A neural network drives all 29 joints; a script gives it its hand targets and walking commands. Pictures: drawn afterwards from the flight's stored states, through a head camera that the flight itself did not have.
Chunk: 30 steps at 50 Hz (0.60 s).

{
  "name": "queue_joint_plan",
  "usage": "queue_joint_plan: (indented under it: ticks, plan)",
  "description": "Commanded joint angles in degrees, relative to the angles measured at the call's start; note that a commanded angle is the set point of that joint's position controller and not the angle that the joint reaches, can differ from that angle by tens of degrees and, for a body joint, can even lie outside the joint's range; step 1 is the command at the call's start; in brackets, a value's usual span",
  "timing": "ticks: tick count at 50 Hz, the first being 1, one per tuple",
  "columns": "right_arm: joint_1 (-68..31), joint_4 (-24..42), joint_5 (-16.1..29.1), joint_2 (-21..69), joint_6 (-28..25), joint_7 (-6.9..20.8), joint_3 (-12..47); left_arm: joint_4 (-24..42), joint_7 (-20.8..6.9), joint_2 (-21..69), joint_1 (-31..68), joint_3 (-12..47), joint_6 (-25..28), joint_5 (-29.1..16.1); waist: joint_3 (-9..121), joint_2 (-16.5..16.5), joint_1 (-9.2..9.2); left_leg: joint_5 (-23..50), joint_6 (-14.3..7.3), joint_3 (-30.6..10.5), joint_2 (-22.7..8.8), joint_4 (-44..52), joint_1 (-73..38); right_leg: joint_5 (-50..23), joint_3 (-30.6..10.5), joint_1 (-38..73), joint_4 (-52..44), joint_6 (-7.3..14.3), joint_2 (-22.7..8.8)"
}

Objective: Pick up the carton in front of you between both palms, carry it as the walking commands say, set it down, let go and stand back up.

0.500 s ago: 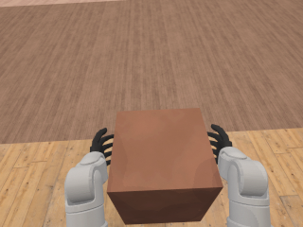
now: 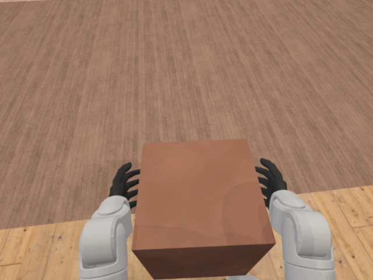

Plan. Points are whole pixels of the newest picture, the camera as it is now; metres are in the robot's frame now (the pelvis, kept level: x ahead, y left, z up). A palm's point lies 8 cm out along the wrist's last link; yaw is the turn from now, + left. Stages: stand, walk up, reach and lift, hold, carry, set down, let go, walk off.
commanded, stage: carry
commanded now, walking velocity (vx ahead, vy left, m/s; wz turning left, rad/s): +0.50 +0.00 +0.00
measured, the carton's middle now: (197, 213) +0.26 +0.00 +0.01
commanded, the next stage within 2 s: none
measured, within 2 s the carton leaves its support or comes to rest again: neither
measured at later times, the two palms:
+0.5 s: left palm (139, 78) +0.62 +0.14 +0.11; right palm (242, 76) +0.62 -0.16 +0.11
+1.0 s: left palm (135, 7) +1.06 +0.18 +0.16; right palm (210, 4) +1.05 -0.11 +0.16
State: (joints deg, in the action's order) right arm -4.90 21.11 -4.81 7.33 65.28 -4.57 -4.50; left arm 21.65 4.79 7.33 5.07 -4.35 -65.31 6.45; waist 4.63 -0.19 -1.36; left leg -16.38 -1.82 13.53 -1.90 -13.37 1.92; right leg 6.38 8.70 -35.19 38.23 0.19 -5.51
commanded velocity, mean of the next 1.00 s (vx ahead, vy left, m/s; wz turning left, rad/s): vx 0.50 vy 0.00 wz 0.00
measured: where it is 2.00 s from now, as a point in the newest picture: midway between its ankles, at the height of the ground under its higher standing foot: (179, 119)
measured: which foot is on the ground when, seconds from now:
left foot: down 0.00-0.16, up 0.18-0.60, down 0.62-1.00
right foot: up 0.00-0.10, down 0.12-0.64, up 0.66-1.00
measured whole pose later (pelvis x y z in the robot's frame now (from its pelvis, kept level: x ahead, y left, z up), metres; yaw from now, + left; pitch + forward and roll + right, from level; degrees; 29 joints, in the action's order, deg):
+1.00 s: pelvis +0.67 +0.03 -0.01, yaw +2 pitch +6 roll -1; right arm -45.7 3.0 -2.9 0.4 76.5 -7.4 -14.0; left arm 1.9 6.6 -1.3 47.2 -13.8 -76.7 4.0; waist 0.1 0.8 -1.9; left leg -21.7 -4.2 10.7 -1.1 -21.3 7.4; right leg 10.6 6.1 -41.7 48.5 2.9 -3.9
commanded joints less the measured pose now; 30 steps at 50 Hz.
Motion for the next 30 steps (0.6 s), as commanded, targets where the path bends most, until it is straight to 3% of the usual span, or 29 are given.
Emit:
queue_joint_plan:
  ticks: [1,4,5,6,7,8,9,10,11,12,14,18,21,26,28,29,30]
  plan:
    - [-23.76,5.32,21.73,48.54,1.31,14.96,40.28,4.11,-13.08,50.70,23.27,40.78,-1.23,-21.26,4.44,-8.21,0.10,26.77,-4.59,-4.32,-11.70,3.07,-6.10,-4.07,4.30,1.30,-6.15,0.51,2.22]
    - [-23.35,5.85,20.69,45.87,3.16,14.15,39.10,4.64,-13.39,47.66,23.36,39.75,-3.33,-21.96,5.00,-8.99,0.64,37.74,-2.82,-1.57,-11.46,-3.56,-7.00,-4.43,6.27,10.01,-9.32,1.76,3.97]
    - [-23.82,5.97,20.59,45.05,3.81,13.96,38.84,4.30,-13.50,46.99,23.48,39.36,-3.91,-22.11,7.16,-8.48,1.36,41.52,-1.69,0.85,-10.17,-10.59,-5.76,-3.24,8.52,17.33,-11.30,1.88,6.21]
    - [-24.15,6.02,20.42,44.21,4.40,13.80,38.66,3.63,-13.62,46.18,23.51,38.74,-4.42,-22.28,10.41,-6.32,2.12,39.53,-0.33,2.14,-7.96,-20.46,-0.86,0.80,9.08,28.28,-11.82,2.10,7.42]
    - [-25.57,6.16,20.32,43.18,4.86,13.70,38.29,3.64,-13.72,45.37,23.60,38.15,-4.97,-22.39,14.12,-0.62,3.52,24.31,0.91,0.71,-6.68,-33.85,8.75,8.15,-3.78,39.25,-14.37,2.87,-2.18]
    - [-26.88,7.82,20.60,44.25,5.68,13.51,39.14,2.15,-14.09,44.96,24.96,37.52,-4.79,-22.18,19.38,16.65,3.14,3.04,3.72,-2.83,0.75,-52.51,27.97,19.02,-32.68,53.14,-21.96,11.94,-18.11]
    - [-28.17,6.93,20.61,44.14,5.76,13.61,38.72,1.48,-14.19,47.01,23.97,37.92,-5.00,-23.10,17.10,15.43,2.86,-10.09,2.45,-9.81,1.70,-59.76,33.88,8.22,-38.69,50.02,-27.89,13.09,-19.35]
    - [-28.38,5.56,20.65,46.68,5.49,13.71,39.03,2.54,-14.33,48.66,25.79,38.44,-4.96,-23.72,16.72,11.44,2.59,-8.76,0.81,-12.80,-1.91,-62.80,35.26,-0.15,-30.71,48.44,-25.71,11.90,-18.21]
    - [-28.57,5.09,20.65,48.67,4.95,13.86,39.09,2.92,-14.46,50.70,26.99,38.98,-4.71,-23.94,16.91,5.43,2.43,-5.81,-0.08,-13.44,-3.96,-61.56,34.88,-7.20,-25.12,45.43,-23.92,10.39,-16.82]
    - [-28.61,4.74,20.88,50.38,4.49,13.87,39.26,3.54,-14.58,52.05,28.35,39.18,-4.39,-24.09,16.25,2.14,2.20,-2.66,-0.20,-13.75,-5.67,-57.64,33.63,-10.39,-19.89,41.99,-23.96,8.91,-15.83]
    - [-27.72,4.04,20.40,52.55,3.65,13.66,39.50,3.96,-14.86,53.36,28.45,39.55,-3.93,-24.50,16.21,3.65,1.98,1.22,0.38,-11.79,-5.73,-50.89,30.52,-7.41,-12.65,38.24,-25.97,6.17,-13.04]
    - [-26.21,3.78,18.96,52.36,2.86,12.63,40.04,4.05,-15.45,51.45,26.89,39.32,-3.79,-24.65,12.91,7.69,1.93,5.60,2.05,-7.53,-4.66,-39.03,34.24,-7.26,-6.14,39.11,-28.53,6.49,-10.66]
    - [-28.47,6.34,19.77,50.33,3.60,12.11,40.42,5.09,-15.27,48.96,27.38,38.33,-4.37,-24.39,9.22,8.27,2.07,10.05,2.58,-4.84,-4.13,-29.07,35.19,-9.85,-2.30,39.60,-28.94,6.29,-8.84]
    - [-35.93,11.14,22.09,42.99,6.94,11.53,39.74,7.86,-13.36,42.13,32.49,36.27,-6.93,-23.70,4.91,9.49,2.63,14.76,0.63,-1.63,-2.02,-18.30,30.64,-15.00,1.01,39.87,-27.16,6.19,-8.10]
    - [-39.54,10.88,22.57,39.14,8.53,11.22,38.41,7.30,-12.41,38.72,36.47,35.64,-8.32,-23.45,5.81,10.08,2.40,14.09,-0.75,-1.08,-1.45,-17.01,26.17,-19.76,2.11,40.85,-22.30,5.34,-8.19]
    - [-41.24,9.96,22.61,37.54,9.24,11.07,37.45,6.92,-11.95,36.90,39.20,35.44,-9.02,-23.45,7.99,9.37,1.42,12.46,-1.13,0.85,0.51,-15.93,19.52,-23.63,3.93,39.60,-16.12,4.52,-7.17]
    - [-42.60,8.16,22.59,35.89,9.91,10.90,36.12,6.52,-11.51,35.26,42.32,35.26,-9.81,-23.50,11.29,6.38,-0.34,9.00,-1.20,3.50,3.77,-14.67,9.09,-25.17,6.37,35.76,-5.30,3.46,-4.40]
